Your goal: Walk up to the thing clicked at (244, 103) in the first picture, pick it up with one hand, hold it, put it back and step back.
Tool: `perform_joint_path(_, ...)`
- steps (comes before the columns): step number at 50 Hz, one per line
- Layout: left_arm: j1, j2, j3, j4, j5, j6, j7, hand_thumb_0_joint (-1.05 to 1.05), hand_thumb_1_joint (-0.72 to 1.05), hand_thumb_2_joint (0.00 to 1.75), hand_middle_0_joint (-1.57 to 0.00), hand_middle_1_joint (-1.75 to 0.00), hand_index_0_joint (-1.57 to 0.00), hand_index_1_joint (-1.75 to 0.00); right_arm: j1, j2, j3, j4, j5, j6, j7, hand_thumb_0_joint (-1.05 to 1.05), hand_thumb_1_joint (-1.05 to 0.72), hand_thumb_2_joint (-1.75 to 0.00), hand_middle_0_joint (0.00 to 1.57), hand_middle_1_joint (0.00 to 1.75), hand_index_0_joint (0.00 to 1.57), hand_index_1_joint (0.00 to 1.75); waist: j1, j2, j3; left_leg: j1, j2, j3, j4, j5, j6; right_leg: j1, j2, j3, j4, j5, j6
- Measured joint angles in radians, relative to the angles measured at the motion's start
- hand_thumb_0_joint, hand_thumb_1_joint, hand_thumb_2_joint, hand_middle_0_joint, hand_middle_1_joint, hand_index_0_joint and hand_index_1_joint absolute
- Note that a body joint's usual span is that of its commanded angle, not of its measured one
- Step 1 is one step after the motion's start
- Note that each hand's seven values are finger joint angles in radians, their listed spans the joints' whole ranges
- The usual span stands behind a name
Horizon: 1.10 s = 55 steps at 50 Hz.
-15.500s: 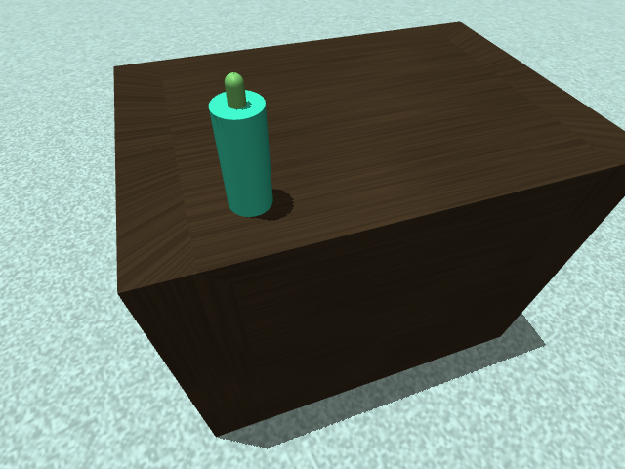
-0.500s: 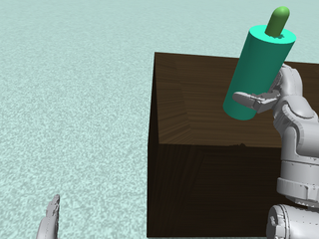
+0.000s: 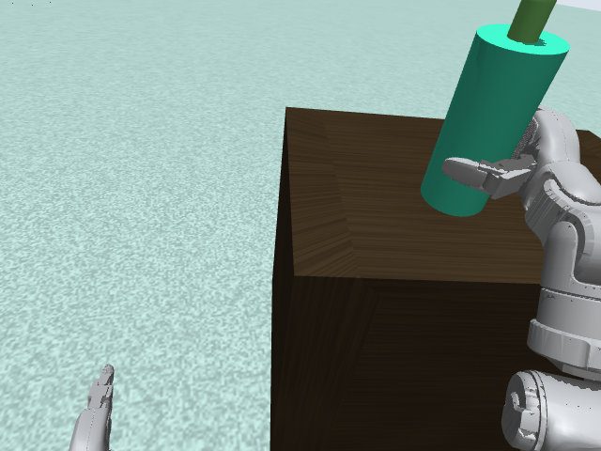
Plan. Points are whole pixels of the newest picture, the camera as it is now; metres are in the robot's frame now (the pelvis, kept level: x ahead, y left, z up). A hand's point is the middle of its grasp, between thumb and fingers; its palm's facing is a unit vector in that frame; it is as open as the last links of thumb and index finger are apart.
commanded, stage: hold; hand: right
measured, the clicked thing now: (489, 111) +0.34 -0.17 +0.35
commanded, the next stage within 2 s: none
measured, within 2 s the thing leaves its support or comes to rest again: neither
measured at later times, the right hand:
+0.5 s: hand (476, 119) +0.35 -0.17 +0.33, palm faces +0.13 +0.99 -0.04, open 11.0 cm
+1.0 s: hand (484, 119) +0.35 -0.17 +0.34, palm faces +0.15 +0.99 -0.03, open 11.0 cm
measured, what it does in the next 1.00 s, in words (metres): stands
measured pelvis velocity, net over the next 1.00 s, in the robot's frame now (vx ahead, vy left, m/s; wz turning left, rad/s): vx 0.01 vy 0.00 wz -0.01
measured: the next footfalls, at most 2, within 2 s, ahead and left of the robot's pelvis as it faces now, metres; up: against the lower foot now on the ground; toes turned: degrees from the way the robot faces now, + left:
none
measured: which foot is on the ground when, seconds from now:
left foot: down 0.00-1.00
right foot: down 0.00-1.00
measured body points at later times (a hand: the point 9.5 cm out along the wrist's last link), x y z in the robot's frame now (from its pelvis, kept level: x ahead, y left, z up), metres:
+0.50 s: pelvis +0.01 +0.00 +0.00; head -0.05 +0.04 +0.44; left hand +0.19 +0.26 -0.06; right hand +0.34 -0.22 +0.34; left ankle +0.03 +0.15 -0.72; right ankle +0.06 -0.14 -0.72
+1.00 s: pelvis +0.01 +0.00 +0.00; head -0.05 +0.04 +0.44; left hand +0.19 +0.26 -0.06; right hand +0.33 -0.23 +0.34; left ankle +0.03 +0.15 -0.72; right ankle +0.06 -0.14 -0.72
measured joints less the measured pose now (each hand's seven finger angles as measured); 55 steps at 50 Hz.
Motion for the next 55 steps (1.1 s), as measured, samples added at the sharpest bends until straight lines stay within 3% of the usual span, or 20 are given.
perform_joint_path(11,-0.026,0.002,0.011,0.017,-0.006,-0.020,0.003,-0.02,-0.55,0.05,-0.05,-0.05,-0.05,-0.05,0.000,-0.014,0.008,-0.061,0.017,0.040,0.009,-0.06,0.61,-0.99,0.71,1.15,0.74,1.17,-0.005,0.001,-0.017,0.009,0.002,0.003,0.001,-0.013,-0.002,0.003,0.002,0.002,0.011,-0.017,-0.001)
perform_joint_path(24,-0.021,0.014,0.014,0.044,-0.008,-0.019,-0.002,-0.02,-0.54,0.05,-0.05,-0.05,-0.06,-0.05,-0.069,-0.016,-0.001,-0.036,0.031,0.103,0.008,-0.06,0.61,-0.99,0.71,1.15,0.74,1.17,-0.002,-0.014,-0.019,0.010,0.006,0.005,-0.002,-0.018,-0.002,0.005,0.005,0.004,0.003,-0.018,-0.002)
perform_joint_path(34,-0.029,0.012,0.000,0.022,-0.011,-0.004,-0.004,-0.02,-0.54,0.04,-0.05,-0.05,-0.06,-0.05,-0.077,-0.013,-0.003,-0.054,0.029,0.122,-0.004,-0.06,0.61,-0.99,0.71,1.15,0.74,1.17,-0.002,-0.006,-0.032,0.011,0.005,0.004,0.002,-0.025,0.001,0.010,0.004,0.002,-0.001,-0.022,0.002)
perform_joint_path(47,-0.029,0.018,0.011,0.042,-0.017,0.003,-0.014,-0.02,-0.54,0.04,-0.05,-0.05,-0.06,-0.05,-0.106,-0.024,-0.001,-0.020,0.024,0.143,0.005,-0.06,0.61,-0.99,0.71,1.15,0.74,1.17,-0.008,-0.004,-0.025,0.019,0.005,0.012,-0.004,-0.018,0.002,0.014,0.005,0.010,-0.005,-0.013,0.002)
perform_joint_path(55,-0.018,0.021,0.012,0.036,-0.015,-0.002,-0.015,-0.02,-0.53,0.04,-0.05,-0.05,-0.06,-0.05,-0.046,-0.028,-0.020,-0.064,0.025,0.135,-0.002,-0.06,0.61,-0.99,0.71,1.15,0.74,1.17,-0.002,-0.015,-0.018,0.009,0.003,0.004,-0.004,-0.011,0.001,0.009,0.002,0.002,-0.005,-0.008,0.001)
